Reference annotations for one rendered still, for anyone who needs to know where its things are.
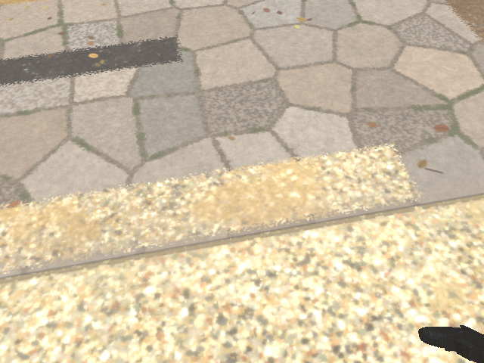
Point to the right robot hand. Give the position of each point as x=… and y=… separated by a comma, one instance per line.
x=464, y=341

